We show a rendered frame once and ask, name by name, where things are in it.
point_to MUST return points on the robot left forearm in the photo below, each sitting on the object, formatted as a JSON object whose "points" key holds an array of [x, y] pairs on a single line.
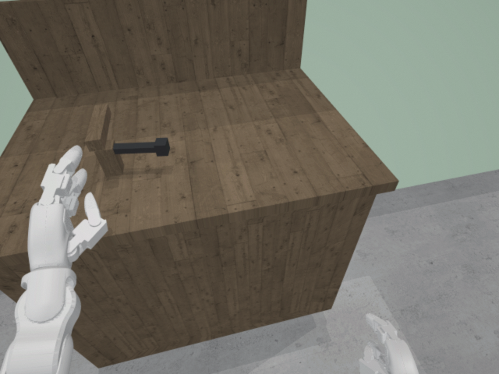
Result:
{"points": [[45, 316]]}

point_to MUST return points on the left robot hand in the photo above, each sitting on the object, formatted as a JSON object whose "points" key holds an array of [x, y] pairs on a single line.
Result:
{"points": [[50, 226]]}

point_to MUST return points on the tap lever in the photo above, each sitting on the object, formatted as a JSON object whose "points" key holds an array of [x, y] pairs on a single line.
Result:
{"points": [[160, 147]]}

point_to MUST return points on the right robot hand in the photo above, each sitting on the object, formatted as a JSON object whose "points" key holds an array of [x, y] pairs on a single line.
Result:
{"points": [[394, 358]]}

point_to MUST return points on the counter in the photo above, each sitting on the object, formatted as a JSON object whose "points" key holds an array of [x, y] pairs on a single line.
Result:
{"points": [[252, 218]]}

